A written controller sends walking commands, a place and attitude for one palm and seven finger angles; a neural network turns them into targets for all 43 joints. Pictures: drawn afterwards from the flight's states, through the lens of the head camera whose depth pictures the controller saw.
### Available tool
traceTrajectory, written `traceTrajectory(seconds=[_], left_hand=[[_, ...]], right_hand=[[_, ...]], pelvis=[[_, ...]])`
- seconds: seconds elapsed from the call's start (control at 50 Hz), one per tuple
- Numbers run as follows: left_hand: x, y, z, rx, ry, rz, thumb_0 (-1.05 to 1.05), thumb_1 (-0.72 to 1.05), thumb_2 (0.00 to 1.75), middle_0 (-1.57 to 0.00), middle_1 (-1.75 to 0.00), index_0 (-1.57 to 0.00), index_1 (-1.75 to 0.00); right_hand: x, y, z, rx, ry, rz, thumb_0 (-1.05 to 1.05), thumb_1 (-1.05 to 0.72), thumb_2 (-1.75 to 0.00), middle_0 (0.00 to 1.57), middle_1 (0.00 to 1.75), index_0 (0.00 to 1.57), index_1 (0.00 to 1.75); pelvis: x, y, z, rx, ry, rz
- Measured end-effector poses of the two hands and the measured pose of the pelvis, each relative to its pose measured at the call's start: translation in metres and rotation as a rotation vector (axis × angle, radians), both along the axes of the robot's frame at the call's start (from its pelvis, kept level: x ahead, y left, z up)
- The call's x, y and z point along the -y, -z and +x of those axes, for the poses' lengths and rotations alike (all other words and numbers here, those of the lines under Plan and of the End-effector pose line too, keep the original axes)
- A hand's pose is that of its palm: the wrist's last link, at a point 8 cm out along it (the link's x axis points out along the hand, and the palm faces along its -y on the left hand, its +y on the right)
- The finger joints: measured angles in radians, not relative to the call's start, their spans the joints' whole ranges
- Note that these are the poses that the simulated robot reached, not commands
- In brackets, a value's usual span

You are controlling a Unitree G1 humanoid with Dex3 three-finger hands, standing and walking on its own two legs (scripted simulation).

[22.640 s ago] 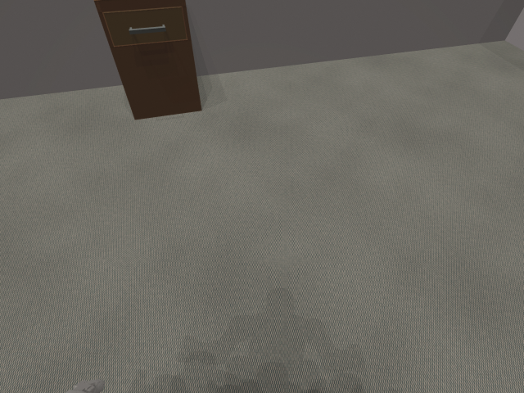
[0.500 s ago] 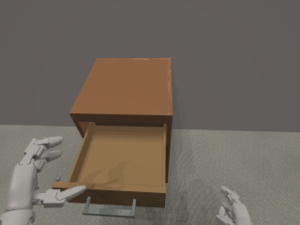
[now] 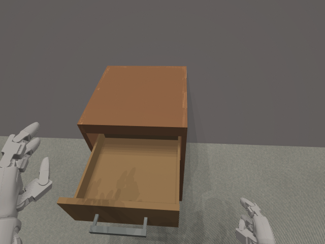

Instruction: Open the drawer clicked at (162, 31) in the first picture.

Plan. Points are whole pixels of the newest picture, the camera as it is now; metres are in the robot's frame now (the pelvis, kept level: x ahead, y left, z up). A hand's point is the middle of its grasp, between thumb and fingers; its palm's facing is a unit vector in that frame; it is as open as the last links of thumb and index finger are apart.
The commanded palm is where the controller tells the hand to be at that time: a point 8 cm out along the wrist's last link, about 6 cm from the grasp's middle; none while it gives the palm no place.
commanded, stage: draw the hand back to the body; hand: left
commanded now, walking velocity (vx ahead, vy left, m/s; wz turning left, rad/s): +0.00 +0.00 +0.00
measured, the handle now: (119, 225) +0.22 +0.19 -0.22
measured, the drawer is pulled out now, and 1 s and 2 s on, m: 0.29 0.29 0.29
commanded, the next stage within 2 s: step back with the hand held close in 0.10 s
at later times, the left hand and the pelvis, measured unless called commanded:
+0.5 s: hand (51, 187) +0.18 +0.24 +0.13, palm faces +0.27 -0.82 -0.50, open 7.4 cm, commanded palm +0.11 +0.28 +0.17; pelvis -0.03 +0.01 +0.00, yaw -1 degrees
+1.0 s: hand (18, 230) +0.10 +0.24 +0.15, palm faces +0.41 -0.83 -0.38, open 7.4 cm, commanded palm +0.03 +0.28 +0.17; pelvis -0.10 +0.01 -0.02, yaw +0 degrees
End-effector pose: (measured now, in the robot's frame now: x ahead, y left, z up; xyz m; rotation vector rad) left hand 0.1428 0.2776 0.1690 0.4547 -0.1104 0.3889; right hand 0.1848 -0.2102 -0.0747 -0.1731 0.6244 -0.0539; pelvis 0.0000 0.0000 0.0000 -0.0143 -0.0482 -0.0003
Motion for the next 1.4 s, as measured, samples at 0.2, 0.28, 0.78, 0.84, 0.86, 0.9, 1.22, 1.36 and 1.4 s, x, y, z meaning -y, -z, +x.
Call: traceTrajectory(seconds=[0.2, 0.28, 0.78, 0.84, 0.86, 0.9, 1.22, 1.36, 1.4], left_hand=[[0.003, -0.001, -0.004, -0.004, 0.004, 0.004, 0.01, 0.87, 0.89, -0.21, -0.32, -0.21, -0.32], [-0.001, -0.009, -0.003, 0.029, 0.006, 0.049, 0.02, 0.88, 0.89, -0.21, -0.31, -0.21, -0.31], [-0.011, 0.003, -0.056, 0.058, 0.062, 0.115, 0.02, 0.89, 0.90, -0.22, -0.30, -0.22, -0.31], [-0.007, 0.002, -0.069, 0.095, 0.033, 0.105, 0.02, 0.89, 0.90, -0.21, -0.30, -0.21, -0.31], [-0.005, 0.002, -0.073, 0.106, 0.026, 0.100, 0.02, 0.89, 0.90, -0.21, -0.30, -0.21, -0.31], [-0.002, 0.002, -0.078, 0.122, 0.014, 0.084, 0.01, 0.89, 0.90, -0.21, -0.30, -0.21, -0.31], [-0.002, -0.002, -0.099, 0.125, 0.109, 0.140, 0.01, 0.89, 0.90, -0.21, -0.30, -0.21, -0.31], [0.028, 0.002, -0.119, 0.078, 0.166, 0.094, 0.02, 0.89, 0.90, -0.21, -0.30, -0.21, -0.31], [0.030, -0.001, -0.126, 0.075, 0.170, 0.093, 0.01, 0.88, 0.90, -0.21, -0.30, -0.21, -0.31]], right_hand=[[0.005, 0.003, -0.010, -0.016, 0.009, -0.007, 0.02, -0.90, -0.90, 0.20, 0.30, 0.20, 0.30], [0.008, 0.002, -0.013, -0.026, 0.024, -0.010, 0.02, -0.90, -0.90, 0.20, 0.30, 0.20, 0.30], [0.011, 0.003, -0.089, -0.039, 0.109, -0.100, 0.02, -0.90, -0.90, 0.20, 0.30, 0.20, 0.30], [0.007, 0.009, -0.096, -0.027, 0.081, -0.083, 0.02, -0.90, -0.90, 0.21, 0.30, 0.20, 0.30], [0.007, 0.011, -0.098, -0.028, 0.074, -0.077, 0.02, -0.90, -0.90, 0.21, 0.30, 0.20, 0.30], [0.009, 0.014, -0.105, -0.039, 0.067, -0.071, 0.02, -0.90, -0.90, 0.21, 0.30, 0.21, 0.30], [0.028, 0.009, -0.162, -0.085, 0.117, -0.125, 0.02, -0.90, -0.90, 0.21, 0.30, 0.20, 0.30], [0.038, 0.015, -0.173, -0.081, 0.114, -0.065, 0.02, -0.90, -0.90, 0.21, 0.30, 0.21, 0.30], [0.042, 0.012, -0.177, -0.092, 0.128, -0.060, 0.02, -0.90, -0.90, 0.21, 0.30, 0.21, 0.30]], pelvis=[[0.002, 0.000, -0.002, 0.006, 0.001, -0.001], [0.002, 0.000, -0.007, -0.011, 0.009, -0.003], [-0.010, 0.015, -0.066, -0.066, 0.004, 0.016], [-0.006, 0.019, -0.075, -0.053, 0.002, 0.016], [-0.005, 0.020, -0.077, -0.051, 0.002, 0.013], [-0.003, 0.020, -0.082, -0.055, 0.004, 0.009], [0.001, 0.016, -0.120, -0.104, 0.015, -0.005], [0.015, 0.014, -0.147, -0.097, 0.017, -0.012], [0.016, 0.011, -0.152, -0.102, 0.017, 0.007]])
